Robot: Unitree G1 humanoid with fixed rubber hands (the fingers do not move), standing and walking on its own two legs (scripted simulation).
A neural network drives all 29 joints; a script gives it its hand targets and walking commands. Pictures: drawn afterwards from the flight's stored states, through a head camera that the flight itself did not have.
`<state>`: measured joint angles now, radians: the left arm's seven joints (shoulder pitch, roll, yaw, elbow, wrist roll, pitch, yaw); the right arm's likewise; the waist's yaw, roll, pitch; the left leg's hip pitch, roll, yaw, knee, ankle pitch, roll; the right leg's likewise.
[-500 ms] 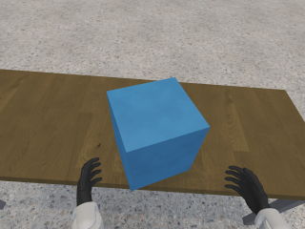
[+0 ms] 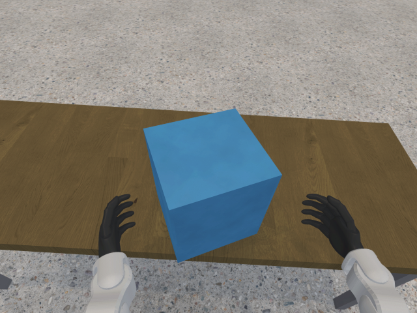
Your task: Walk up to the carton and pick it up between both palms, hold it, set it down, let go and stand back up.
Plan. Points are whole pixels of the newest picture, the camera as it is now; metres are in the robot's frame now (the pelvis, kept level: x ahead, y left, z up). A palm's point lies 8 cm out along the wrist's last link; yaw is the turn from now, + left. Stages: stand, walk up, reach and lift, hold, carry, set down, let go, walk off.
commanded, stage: reach and lift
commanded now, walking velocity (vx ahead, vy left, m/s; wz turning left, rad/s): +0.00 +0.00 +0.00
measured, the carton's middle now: (206, 186) +0.38 +0.05 -0.01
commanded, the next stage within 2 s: none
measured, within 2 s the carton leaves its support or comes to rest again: neither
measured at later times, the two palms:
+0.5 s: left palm (99, 201) +0.26 +0.22 +0.10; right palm (317, 180) +0.35 -0.17 +0.08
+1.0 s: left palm (98, 169) +0.29 +0.22 +0.14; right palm (316, 137) +0.41 -0.15 +0.14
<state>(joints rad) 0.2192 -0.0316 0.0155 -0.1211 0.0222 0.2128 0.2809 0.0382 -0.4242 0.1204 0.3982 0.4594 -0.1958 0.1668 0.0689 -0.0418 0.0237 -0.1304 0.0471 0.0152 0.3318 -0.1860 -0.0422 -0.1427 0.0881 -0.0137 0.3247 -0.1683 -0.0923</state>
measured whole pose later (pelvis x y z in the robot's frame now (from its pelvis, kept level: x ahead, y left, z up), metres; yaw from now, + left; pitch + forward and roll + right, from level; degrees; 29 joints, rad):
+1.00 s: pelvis -0.02 -0.02 +0.00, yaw +1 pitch +4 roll +1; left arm -0.46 0.09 0.20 -0.10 -0.14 0.84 0.26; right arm -0.67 -0.47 0.11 0.45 0.47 0.38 0.01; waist 0.15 -0.01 0.00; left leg -0.26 0.05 -0.01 0.33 -0.14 -0.06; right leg -0.29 0.09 -0.04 0.37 -0.15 -0.10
